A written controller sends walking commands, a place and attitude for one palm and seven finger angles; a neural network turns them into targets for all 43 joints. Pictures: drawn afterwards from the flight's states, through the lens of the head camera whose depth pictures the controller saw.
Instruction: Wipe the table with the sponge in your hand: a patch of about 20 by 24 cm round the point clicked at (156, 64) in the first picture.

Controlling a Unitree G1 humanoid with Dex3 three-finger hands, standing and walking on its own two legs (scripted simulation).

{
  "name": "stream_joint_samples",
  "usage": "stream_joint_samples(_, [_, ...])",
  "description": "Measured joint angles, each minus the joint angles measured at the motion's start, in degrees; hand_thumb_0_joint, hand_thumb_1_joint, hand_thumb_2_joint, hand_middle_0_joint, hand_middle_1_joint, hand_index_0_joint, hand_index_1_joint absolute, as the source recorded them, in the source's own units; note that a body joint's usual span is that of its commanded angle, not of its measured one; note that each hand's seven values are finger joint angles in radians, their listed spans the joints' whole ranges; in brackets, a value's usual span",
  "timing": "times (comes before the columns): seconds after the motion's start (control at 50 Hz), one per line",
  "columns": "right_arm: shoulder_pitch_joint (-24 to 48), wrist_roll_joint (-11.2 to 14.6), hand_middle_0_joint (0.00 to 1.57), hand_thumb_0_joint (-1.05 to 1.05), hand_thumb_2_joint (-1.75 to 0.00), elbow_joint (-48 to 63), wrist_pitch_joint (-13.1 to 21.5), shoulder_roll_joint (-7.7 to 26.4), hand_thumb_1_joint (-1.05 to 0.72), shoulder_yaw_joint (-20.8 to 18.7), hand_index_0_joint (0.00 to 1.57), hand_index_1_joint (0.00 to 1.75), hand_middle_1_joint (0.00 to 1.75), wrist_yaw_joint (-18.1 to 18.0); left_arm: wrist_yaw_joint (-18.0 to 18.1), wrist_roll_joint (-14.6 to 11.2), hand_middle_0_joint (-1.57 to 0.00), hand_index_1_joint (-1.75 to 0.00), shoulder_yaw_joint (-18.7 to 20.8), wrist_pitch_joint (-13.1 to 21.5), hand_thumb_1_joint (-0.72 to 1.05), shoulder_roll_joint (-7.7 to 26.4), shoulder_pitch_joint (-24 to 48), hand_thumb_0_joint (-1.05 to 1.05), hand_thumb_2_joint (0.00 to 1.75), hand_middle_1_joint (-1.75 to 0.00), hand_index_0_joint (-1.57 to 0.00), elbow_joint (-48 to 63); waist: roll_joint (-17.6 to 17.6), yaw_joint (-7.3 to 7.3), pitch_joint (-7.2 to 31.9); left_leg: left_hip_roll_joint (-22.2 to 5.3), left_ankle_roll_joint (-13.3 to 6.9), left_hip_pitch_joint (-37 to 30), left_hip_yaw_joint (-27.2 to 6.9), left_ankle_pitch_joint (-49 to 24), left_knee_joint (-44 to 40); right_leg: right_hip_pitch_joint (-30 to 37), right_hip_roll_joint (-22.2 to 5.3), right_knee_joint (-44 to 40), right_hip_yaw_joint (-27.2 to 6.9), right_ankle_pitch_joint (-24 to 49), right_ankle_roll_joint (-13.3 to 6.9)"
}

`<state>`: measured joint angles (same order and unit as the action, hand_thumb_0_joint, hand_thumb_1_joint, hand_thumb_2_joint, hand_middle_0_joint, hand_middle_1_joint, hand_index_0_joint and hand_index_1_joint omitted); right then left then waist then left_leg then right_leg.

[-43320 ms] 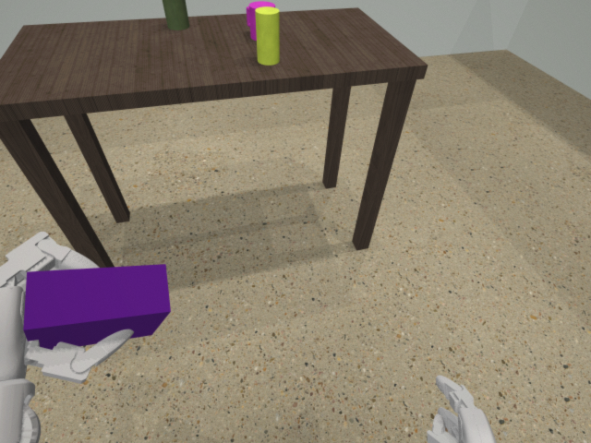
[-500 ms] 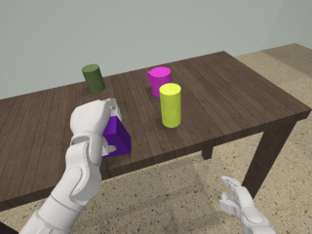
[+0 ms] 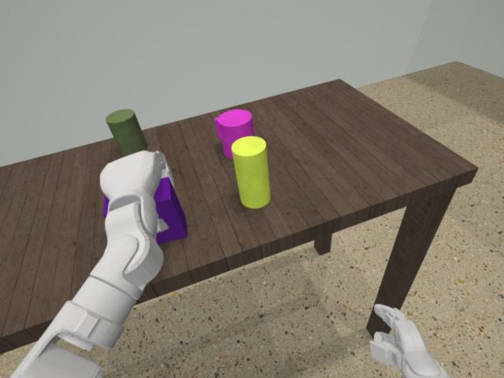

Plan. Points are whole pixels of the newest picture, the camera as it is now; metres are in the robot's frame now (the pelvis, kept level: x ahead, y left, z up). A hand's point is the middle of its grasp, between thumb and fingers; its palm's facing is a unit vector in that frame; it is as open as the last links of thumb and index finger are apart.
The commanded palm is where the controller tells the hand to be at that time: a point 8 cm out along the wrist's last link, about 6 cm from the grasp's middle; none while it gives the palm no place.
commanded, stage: wipe forward along the third lane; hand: left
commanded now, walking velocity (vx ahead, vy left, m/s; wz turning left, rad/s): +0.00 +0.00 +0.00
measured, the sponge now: (152, 222) +0.34 +0.22 +0.10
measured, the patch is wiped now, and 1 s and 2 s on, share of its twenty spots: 0.65 0.75 0.75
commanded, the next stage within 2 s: wipe back along the third lane in 1.18 s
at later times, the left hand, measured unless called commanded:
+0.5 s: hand (146, 183) +0.38 +0.23 +0.15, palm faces +0.08 -0.07 -0.99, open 9.4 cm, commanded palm +0.35 +0.24 +0.18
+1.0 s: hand (140, 166) +0.43 +0.26 +0.15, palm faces -0.01 -0.02 -1.00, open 9.5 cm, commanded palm +0.40 +0.26 +0.18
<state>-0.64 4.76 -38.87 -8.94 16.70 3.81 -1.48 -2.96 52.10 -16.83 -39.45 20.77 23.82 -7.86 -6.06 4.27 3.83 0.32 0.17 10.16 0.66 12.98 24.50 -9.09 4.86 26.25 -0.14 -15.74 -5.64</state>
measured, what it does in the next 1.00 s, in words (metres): stands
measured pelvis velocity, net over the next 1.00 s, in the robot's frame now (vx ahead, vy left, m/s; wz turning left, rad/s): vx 0.00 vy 0.03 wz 0.02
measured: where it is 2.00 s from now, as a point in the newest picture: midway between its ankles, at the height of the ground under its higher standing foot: outside the picture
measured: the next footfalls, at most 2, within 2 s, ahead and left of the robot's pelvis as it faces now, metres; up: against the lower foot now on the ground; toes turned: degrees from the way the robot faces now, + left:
none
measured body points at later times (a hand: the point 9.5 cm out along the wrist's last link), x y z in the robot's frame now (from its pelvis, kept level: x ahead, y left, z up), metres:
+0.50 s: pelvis +0.01 +0.01 +0.00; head -0.01 -0.04 +0.44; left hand +0.37 +0.23 +0.20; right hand +0.23 -0.22 -0.10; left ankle +0.00 +0.13 -0.74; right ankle -0.02 -0.05 -0.74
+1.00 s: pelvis +0.00 +0.03 +0.00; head +0.00 +0.00 +0.45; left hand +0.42 +0.26 +0.21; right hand +0.16 -0.22 -0.12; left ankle +0.00 +0.13 -0.74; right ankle -0.02 -0.05 -0.74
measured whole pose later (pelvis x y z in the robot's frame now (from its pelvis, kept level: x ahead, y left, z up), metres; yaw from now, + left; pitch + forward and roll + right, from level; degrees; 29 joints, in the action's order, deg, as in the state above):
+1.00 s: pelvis +0.00 +0.03 +0.00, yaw +1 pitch +4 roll +0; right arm -8.7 4.9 -40.4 -9.4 16.6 2.5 -3.1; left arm -2.5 55.7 -13.1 -26.9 22.3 46.7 -43.1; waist -4.2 0.3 6.0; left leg 1.9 -1.6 17.6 0.1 13.2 26.4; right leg -15.4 3.3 26.5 0.5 -15.5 -3.6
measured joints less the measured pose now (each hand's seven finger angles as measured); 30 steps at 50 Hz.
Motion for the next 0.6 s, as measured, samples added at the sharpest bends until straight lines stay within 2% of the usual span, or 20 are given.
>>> stream_joint_samples(0.18, [-0.2,0.0,0.20,0.01,-0.90,0.0,0.8,0.2,-0.90,-0.2,0.20,0.30,0.30,-0.6,-1.8,1.8,-0.81,-1.37,0.7,1.4,-0.51,0.6,4.8,0.00,1.07,-1.44,-0.86,-6.9,0.7,-0.51,0.5,0.0,-0.1,1.7,-0.2,0.8,1.2,-1.6,0.0,1.2,0.2,-0.8,-0.1])
stream_joint_samples(0.3, [-0.9,0.0,0.20,0.01,-0.90,0.5,0.9,0.0,-0.90,-0.2,0.20,0.30,0.30,-0.6,-2.2,2.0,-0.81,-1.37,2.2,3.6,-0.51,0.9,6.1,0.00,1.07,-1.44,-0.86,-9.6,0.9,-0.89,1.2,0.1,-0.1,2.7,-0.2,1.2,1.9,-2.5,0.0,1.6,0.2,-1.2,0.0])
stream_joint_samples(0.42, [-1.9,0.0,0.20,0.01,-0.90,0.5,0.5,0.0,-0.90,-0.3,0.20,0.30,0.30,-0.6,-1.6,2.1,-0.81,-1.38,2.9,5.5,-0.51,0.8,6.3,0.00,1.07,-1.44,-0.86,-10.6,0.9,-0.92,1.6,0.3,-0.1,3.3,-0.2,1.5,2.3,-3.0,-0.2,1.9,0.2,-1.4,0.3])
stream_joint_samples(0.6, [-2.7,0.2,0.20,0.01,-0.90,-0.2,0.0,-0.4,-0.90,-0.3,0.20,0.30,0.30,-0.9,-0.3,2.9,-0.81,-1.38,2.5,5.8,-0.52,0.0,10.9,0.00,1.07,-1.44,-0.85,-16.8,1.4,-1.39,1.7,0.7,-0.5,4.6,-0.4,0.9,2.2,-4.1,-0.7,1.7,0.4,-0.9,0.8])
